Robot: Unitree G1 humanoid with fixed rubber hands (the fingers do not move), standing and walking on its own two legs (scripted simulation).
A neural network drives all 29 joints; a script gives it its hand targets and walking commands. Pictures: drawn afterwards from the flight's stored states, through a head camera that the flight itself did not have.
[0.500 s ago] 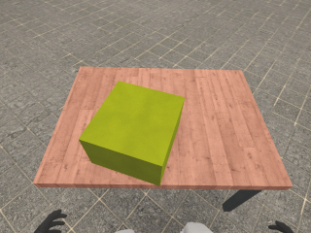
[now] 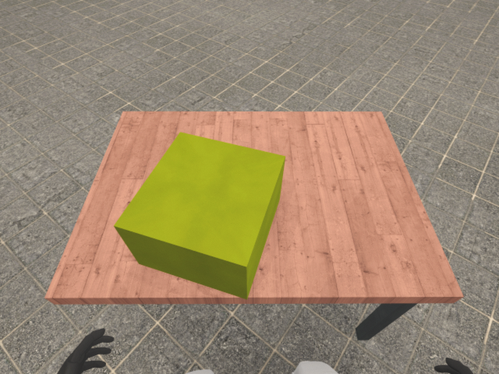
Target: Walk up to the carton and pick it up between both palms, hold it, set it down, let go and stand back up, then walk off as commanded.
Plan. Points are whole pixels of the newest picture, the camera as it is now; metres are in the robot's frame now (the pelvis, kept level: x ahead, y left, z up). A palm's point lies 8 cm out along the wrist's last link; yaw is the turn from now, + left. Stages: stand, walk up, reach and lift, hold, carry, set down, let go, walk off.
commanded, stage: walk up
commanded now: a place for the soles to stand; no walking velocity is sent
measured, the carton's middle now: (211, 210) +0.46 +0.11 -0.11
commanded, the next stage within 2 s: none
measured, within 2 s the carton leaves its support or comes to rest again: neither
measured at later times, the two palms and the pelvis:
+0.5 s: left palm out of the picture +0.12 +0.30 -0.08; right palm out of the picture +0.08 -0.32 -0.07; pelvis +0.00 +0.00 +0.00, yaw +0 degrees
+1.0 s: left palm out of the picture +0.12 +0.29 -0.08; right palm out of the picture +0.07 -0.33 -0.07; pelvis +0.00 -0.01 +0.00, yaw -1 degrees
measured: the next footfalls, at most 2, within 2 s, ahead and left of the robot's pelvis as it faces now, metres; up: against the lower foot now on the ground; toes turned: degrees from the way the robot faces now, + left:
none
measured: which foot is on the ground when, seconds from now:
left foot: down 0.00-1.00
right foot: down 0.00-1.00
